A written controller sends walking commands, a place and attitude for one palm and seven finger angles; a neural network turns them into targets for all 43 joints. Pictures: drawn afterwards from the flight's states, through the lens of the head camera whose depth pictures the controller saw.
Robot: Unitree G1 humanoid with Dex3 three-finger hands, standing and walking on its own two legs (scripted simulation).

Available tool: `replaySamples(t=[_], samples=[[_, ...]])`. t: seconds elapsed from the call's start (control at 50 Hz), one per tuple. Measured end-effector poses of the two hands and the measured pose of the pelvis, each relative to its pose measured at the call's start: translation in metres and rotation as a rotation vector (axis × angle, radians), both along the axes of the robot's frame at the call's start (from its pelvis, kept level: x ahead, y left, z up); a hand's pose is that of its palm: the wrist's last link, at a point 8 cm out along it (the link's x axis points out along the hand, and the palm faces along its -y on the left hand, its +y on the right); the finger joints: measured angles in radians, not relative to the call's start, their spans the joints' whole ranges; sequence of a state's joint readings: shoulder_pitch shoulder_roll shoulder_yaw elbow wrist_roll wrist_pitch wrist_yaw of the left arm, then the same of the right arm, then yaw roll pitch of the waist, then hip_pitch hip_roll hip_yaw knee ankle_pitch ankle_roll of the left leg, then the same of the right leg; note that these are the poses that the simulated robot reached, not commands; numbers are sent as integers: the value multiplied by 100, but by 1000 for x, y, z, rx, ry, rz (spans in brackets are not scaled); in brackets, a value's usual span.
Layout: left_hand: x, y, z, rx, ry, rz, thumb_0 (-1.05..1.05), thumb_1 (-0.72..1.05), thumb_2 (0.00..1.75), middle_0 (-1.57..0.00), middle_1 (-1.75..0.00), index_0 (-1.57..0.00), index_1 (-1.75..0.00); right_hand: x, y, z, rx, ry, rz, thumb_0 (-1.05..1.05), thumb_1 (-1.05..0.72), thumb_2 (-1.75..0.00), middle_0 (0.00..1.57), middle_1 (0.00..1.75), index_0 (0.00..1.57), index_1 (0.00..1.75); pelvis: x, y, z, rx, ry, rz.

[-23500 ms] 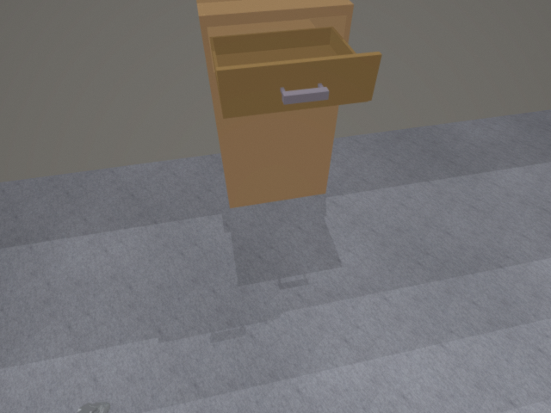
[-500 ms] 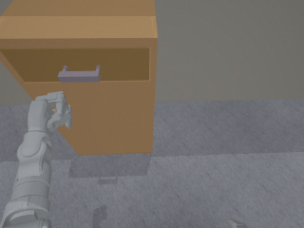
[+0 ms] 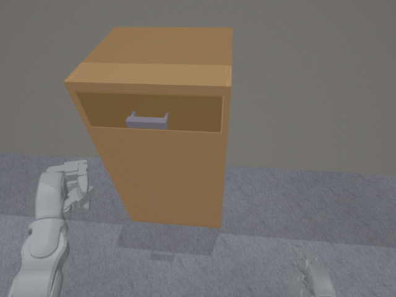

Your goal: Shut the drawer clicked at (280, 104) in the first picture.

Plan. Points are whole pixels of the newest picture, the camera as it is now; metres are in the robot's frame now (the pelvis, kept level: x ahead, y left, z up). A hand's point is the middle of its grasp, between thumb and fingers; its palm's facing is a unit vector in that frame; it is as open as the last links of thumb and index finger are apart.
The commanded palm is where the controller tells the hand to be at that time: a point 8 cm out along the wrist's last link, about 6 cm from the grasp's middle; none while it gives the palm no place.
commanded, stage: draw the hand back to the body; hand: left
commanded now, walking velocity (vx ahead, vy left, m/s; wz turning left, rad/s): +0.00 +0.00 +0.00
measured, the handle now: (148, 118) +0.61 +0.22 +0.01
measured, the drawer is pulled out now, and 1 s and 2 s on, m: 0.00 0.00 0.00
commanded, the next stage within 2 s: step back with the hand held close in 0.54 s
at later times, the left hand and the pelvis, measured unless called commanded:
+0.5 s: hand (40, 229) +0.17 +0.24 +0.16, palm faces +0.42 -0.81 -0.41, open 3.3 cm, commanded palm +0.13 +0.28 +0.17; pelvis +0.00 +0.00 +0.00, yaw +0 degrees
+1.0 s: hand (39, 233) +0.17 +0.26 +0.14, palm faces +0.28 -0.82 -0.50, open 3.3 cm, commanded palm +0.11 +0.30 +0.17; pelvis -0.02 +0.02 +0.00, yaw -1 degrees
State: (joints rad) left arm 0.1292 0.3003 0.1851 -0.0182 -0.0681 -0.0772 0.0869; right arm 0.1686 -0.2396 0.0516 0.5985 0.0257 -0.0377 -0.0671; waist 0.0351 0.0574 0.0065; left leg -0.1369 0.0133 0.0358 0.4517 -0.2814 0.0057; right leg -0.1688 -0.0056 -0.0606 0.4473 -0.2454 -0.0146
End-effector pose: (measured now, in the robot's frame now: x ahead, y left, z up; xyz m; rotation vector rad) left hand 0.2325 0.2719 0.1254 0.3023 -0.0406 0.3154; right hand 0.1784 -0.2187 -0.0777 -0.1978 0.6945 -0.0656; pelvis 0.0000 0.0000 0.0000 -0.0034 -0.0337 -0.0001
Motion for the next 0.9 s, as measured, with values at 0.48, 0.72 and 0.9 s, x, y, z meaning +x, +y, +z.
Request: replaySamples(t=[0.48,0.72,0.9], samples=[[-105,5,55,193,-97,80,1,89,90,-141,-160,-141,-160,-6,1,1,7,-53,12,2,-91,-90,21,30,20,30,-3,0,2,-8,-55,1],[-96,9,51,179,-111,66,2,89,90,-141,-160,-141,-160,-9,4,5,-5,-58,14,2,-91,-90,21,30,20,30,-5,1,2,-11,-45,-1],[-89,19,47,237,-47,-3,1,89,90,-140,-160,-140,-160,-28,-5,0,-31,40,-74,1,-91,-90,21,30,21,30,-14,14,3,-9,30,-10]])
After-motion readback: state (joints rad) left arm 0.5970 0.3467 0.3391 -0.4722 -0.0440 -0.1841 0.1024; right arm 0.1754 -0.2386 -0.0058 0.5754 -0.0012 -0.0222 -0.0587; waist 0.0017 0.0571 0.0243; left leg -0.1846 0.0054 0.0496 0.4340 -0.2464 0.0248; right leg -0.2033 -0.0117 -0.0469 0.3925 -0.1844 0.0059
